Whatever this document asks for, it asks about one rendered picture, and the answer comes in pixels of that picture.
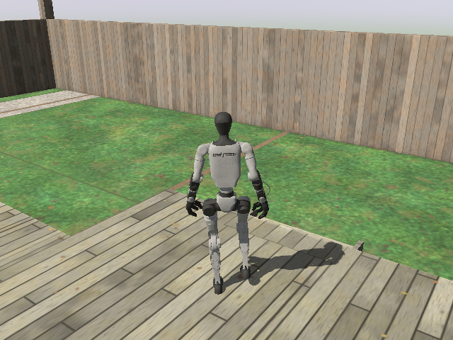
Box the right robot upper arm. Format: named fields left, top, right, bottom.
left=239, top=142, right=259, bottom=181

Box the humanoid robot head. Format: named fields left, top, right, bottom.
left=212, top=112, right=236, bottom=146

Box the robot left hand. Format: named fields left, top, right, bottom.
left=186, top=200, right=202, bottom=217

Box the left robot upper arm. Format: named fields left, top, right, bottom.
left=192, top=143, right=210, bottom=183

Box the robot right hand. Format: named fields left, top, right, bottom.
left=252, top=201, right=269, bottom=219

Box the robot right thigh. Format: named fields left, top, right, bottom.
left=236, top=196, right=251, bottom=234

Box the right robot forearm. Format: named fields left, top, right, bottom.
left=252, top=170, right=267, bottom=203

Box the left robot forearm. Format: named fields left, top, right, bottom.
left=187, top=172, right=200, bottom=203

